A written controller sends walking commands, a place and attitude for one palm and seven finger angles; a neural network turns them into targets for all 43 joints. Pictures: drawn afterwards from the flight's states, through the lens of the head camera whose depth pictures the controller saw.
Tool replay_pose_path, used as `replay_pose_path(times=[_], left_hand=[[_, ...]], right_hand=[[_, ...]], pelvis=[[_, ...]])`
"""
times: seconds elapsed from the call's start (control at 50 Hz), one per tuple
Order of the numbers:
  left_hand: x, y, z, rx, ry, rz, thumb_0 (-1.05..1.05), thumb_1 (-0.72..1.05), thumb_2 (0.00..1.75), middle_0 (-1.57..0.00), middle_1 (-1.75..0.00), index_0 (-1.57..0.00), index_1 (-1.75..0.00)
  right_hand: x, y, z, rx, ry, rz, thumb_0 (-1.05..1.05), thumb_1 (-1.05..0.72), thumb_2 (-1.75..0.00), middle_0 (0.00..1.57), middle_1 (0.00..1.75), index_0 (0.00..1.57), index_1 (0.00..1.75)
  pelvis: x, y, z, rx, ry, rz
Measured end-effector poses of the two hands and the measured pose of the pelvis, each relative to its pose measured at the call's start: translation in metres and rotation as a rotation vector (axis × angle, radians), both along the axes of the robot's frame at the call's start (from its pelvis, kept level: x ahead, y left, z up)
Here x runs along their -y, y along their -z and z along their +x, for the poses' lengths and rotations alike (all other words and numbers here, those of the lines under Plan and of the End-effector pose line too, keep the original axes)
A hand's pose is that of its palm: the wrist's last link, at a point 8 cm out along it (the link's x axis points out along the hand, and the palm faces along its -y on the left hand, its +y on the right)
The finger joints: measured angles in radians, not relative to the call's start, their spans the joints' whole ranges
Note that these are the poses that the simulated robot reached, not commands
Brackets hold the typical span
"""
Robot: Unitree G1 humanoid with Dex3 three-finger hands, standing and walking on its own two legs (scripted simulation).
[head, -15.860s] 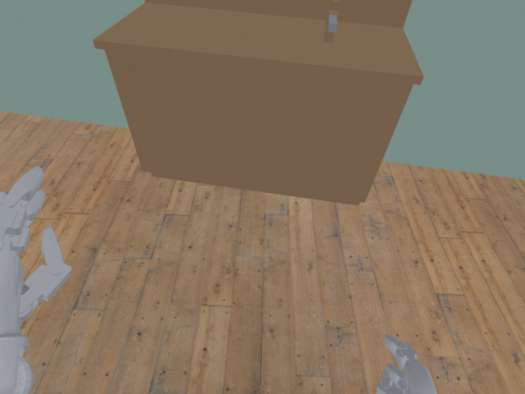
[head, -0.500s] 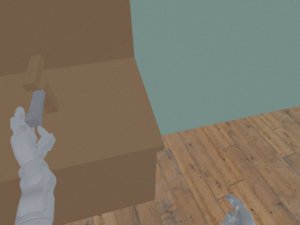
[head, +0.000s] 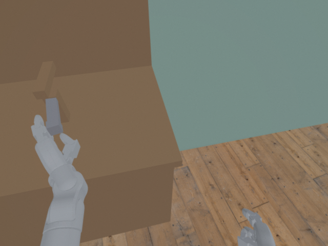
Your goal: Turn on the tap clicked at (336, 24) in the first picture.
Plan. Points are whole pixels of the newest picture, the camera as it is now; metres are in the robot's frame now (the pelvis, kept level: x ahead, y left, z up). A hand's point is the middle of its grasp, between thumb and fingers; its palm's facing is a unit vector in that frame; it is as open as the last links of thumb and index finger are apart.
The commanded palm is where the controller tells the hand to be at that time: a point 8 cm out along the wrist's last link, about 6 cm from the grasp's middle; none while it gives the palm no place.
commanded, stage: push the lever round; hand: left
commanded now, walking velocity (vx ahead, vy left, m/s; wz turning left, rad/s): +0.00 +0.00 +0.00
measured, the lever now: (54, 127) +0.34 +0.31 +0.11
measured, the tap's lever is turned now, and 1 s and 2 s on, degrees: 12 39 73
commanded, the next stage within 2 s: lift the hand up off the lever in 1.64 s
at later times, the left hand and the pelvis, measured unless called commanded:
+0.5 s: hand (88, 136) +0.33 +0.22 +0.09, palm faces +0.78 -0.63 -0.06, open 8.0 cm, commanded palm +0.29 +0.24 +0.10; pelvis -0.01 +0.00 +0.00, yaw +0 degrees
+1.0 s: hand (101, 125) +0.37 +0.20 +0.09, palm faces +0.83 -0.55 -0.09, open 8.3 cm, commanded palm +0.33 +0.22 +0.10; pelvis +0.00 -0.01 +0.00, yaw +1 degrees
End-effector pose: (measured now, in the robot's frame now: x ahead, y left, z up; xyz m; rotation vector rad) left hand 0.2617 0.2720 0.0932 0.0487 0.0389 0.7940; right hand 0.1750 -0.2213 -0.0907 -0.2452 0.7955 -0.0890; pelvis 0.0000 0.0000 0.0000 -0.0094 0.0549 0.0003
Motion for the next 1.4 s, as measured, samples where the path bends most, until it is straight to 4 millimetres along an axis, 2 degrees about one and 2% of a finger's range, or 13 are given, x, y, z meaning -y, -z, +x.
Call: replay_pose_path(times=[0.48, 0.88, 1.12, 1.4], left_hand=[[0.029, -0.003, 0.016, -0.008, -0.091, -0.012, 0.02, 0.90, 0.90, -0.16, -0.15, -0.12, -0.15], [0.051, -0.006, 0.047, -0.043, -0.178, -0.018, 0.02, 0.90, 0.90, -0.16, -0.15, -0.07, -0.13], [0.061, -0.007, 0.061, -0.066, -0.211, -0.012, 0.02, 0.89, 0.90, -0.16, -0.15, -0.03, -0.11], [0.065, -0.007, 0.071, -0.067, -0.217, -0.005, 0.02, 0.89, 0.90, -0.16, -0.15, -0.02, -0.10]], right_hand=[[0.006, 0.005, -0.011, -0.049, 0.014, 0.005, 0.01, -0.91, -0.90, 0.20, 0.30, 0.20, 0.30], [0.003, 0.015, -0.011, -0.108, -0.008, 0.028, 0.01, -0.91, -0.90, 0.20, 0.30, 0.20, 0.30], [0.013, 0.018, -0.017, -0.140, 0.007, 0.030, 0.01, -0.91, -0.90, 0.20, 0.30, 0.20, 0.30], [0.026, 0.024, -0.032, -0.182, 0.030, 0.018, 0.01, -0.91, -0.90, 0.20, 0.30, 0.20, 0.30]], pelvis=[[0.004, 0.000, -0.006, 0.006, -0.004, 0.002], [0.008, 0.000, -0.003, -0.020, -0.009, 0.003], [0.013, 0.000, 0.000, -0.034, -0.007, 0.004], [0.017, 0.001, -0.001, -0.045, -0.007, 0.005]])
